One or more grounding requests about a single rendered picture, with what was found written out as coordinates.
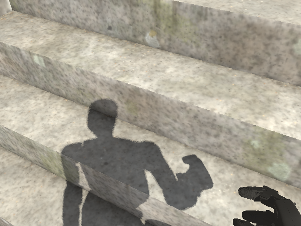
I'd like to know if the right robot hand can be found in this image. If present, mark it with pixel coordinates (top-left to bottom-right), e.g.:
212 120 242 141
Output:
232 186 301 226

